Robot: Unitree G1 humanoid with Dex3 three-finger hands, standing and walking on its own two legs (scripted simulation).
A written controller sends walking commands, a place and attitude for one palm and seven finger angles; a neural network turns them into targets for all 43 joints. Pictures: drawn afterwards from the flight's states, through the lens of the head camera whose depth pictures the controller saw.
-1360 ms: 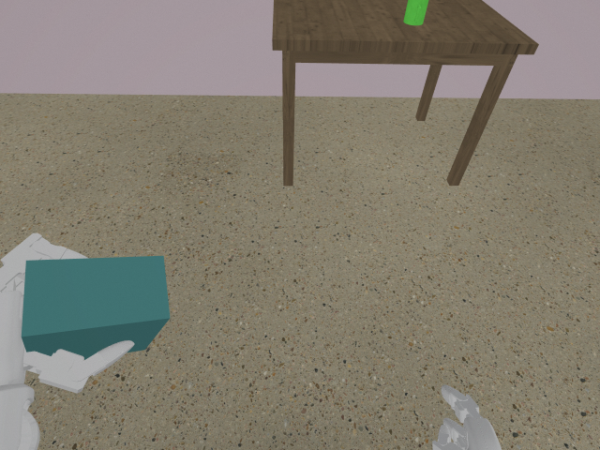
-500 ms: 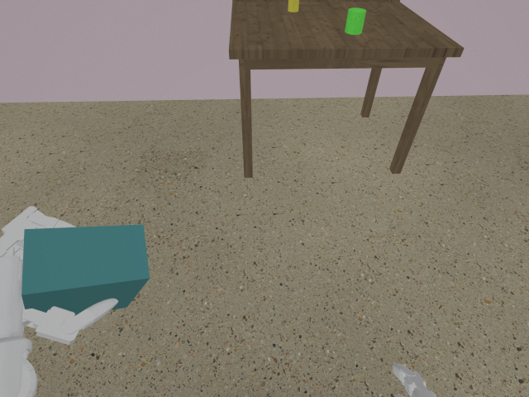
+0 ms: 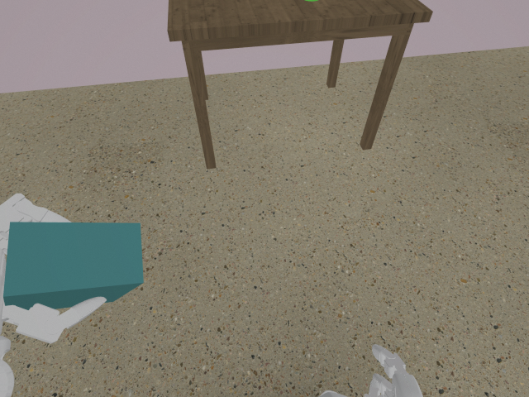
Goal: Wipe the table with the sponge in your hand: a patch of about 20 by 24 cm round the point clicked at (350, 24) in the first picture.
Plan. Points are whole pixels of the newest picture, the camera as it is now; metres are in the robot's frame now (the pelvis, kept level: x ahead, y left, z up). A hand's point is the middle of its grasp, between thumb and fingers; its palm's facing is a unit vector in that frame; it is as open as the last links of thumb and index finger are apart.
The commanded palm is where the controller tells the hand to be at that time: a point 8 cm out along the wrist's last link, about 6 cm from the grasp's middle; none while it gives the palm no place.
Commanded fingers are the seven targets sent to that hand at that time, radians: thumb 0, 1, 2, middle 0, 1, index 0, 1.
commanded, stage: walk to a spot facing it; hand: left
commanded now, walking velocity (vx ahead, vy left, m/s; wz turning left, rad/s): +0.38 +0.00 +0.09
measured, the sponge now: (90, 268) +0.23 +0.21 +0.15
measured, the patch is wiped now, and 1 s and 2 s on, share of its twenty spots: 0.00 0.00 0.00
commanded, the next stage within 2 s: none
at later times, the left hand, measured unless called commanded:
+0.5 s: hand (107, 160) +0.38 +0.24 +0.17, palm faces +0.49 -0.78 -0.38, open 10.4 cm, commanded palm +0.32 +0.27 +0.18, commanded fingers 0.00 0.10 1.30 -1.20 -1.60 -1.20 -1.60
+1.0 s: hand (173, 104) +0.51 +0.18 +0.17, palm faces +0.48 -0.73 -0.48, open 10.4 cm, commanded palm +0.45 +0.22 +0.18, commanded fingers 0.00 0.10 1.30 -1.20 -1.60 -1.20 -1.60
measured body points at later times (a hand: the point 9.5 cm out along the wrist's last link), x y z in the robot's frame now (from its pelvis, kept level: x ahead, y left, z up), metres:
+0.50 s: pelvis +0.17 -0.02 -0.02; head +0.18 -0.01 +0.43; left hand +0.35 +0.28 +0.19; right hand +0.35 -0.26 -0.09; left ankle +0.23 +0.11 -0.74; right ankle +0.10 -0.11 -0.71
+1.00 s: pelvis +0.33 -0.08 +0.01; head +0.37 -0.09 +0.45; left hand +0.48 +0.21 +0.19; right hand +0.51 -0.32 -0.11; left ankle +0.35 +0.07 -0.67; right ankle +0.31 -0.17 -0.73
